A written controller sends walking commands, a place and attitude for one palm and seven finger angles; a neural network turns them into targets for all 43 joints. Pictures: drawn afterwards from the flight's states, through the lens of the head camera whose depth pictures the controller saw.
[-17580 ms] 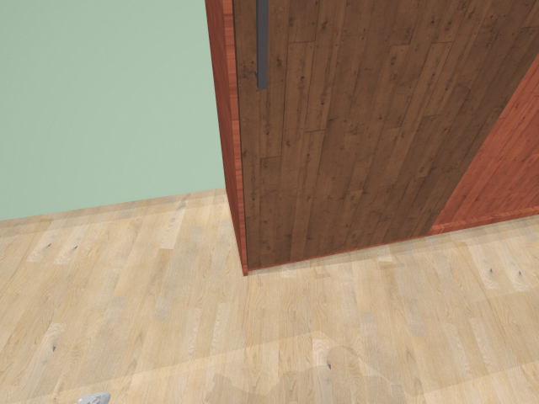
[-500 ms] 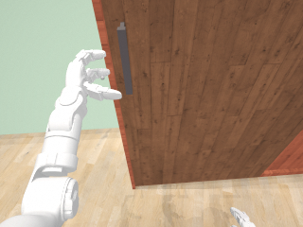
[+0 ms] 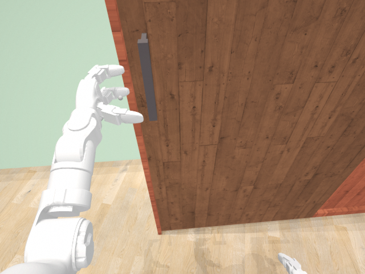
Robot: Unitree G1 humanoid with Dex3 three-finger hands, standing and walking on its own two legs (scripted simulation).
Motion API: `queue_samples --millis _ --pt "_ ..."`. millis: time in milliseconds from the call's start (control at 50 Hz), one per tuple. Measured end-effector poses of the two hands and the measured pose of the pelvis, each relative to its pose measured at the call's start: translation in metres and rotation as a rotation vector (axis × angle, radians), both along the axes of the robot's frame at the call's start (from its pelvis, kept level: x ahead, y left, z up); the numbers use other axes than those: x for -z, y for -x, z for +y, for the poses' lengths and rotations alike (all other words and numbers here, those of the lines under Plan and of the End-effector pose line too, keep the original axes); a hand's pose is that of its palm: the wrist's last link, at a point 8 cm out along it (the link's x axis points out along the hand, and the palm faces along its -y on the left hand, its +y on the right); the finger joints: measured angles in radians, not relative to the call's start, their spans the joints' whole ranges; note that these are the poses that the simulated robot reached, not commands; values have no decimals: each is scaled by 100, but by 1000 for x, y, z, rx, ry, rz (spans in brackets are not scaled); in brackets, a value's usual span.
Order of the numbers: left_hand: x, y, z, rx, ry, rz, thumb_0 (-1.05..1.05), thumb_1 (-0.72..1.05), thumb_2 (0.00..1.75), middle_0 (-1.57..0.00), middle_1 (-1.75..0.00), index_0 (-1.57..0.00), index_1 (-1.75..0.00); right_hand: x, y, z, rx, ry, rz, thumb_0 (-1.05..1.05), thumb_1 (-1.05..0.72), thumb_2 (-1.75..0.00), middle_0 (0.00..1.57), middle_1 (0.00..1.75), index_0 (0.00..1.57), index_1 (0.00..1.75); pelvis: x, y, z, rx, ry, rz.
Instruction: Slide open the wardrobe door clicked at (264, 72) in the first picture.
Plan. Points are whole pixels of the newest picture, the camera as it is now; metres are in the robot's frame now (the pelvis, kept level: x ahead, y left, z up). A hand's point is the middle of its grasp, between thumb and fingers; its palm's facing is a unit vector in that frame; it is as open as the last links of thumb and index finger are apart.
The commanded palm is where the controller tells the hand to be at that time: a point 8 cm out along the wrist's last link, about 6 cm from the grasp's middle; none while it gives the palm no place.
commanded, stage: move the hooked fingers beside the handle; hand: left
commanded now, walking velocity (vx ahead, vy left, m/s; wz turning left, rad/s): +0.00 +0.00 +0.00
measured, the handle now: (149, 80) +0.48 +0.11 +0.21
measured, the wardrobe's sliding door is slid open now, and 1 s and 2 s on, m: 0.00 0.00 0.00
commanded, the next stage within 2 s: feel for the door with the fingertips in 0.10 s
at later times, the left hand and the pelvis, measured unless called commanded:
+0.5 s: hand (139, 98) +0.40 +0.12 +0.22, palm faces +0.09 -1.00 +0.02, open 14.0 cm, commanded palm +0.37 +0.17 +0.21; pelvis -0.01 -0.01 +0.00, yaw +1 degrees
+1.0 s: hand (135, 94) +0.42 +0.13 +0.22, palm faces +0.14 -0.99 +0.01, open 14.0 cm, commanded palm +0.39 +0.18 +0.21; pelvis -0.02 -0.01 +0.00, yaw +0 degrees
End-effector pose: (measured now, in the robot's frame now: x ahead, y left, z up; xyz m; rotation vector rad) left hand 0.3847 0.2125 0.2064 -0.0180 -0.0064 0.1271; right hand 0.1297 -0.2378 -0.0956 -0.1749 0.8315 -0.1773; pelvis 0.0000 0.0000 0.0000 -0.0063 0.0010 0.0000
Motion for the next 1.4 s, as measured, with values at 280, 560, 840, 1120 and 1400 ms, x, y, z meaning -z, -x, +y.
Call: queue_samples --millis 280,560,840,1120,1400 --pt "-7 18 -3 -11 -18 -18 -2 -51 30 -30 -120 -30 -120 -14 -35 9 -64 -9 -92 1 -91 -90 21 30 20 30 0 4 -5 -17 -2 -18" --pt "-7 13 -44 8 6 -3 -2 -51 30 -30 -122 -30 -120 -2 -10 11 -53 -34 -41 1 -91 -90 21 30 20 30 0 11 -7 -12 -6 -20" --pt "-9 7 -41 -9 -5 22 -2 -51 30 -30 -121 -30 -120 4 20 -6 -9 0 17 1 -91 -90 21 30 20 30 -1 20 -11 -10 -4 -25" --pt "-10 -9 -35 4 -14 -11 -2 -51 30 -30 -120 -30 -120 7 37 -11 22 9 49 1 -91 -90 20 30 20 30 0 18 -7 -4 -2 -1" --pt "-10 -25 -51 19 1 -13 -2 -51 30 -30 -121 -30 -120 12 36 2 21 -20 64 1 -91 -90 21 30 20 30 0 10 0 8 -4 18"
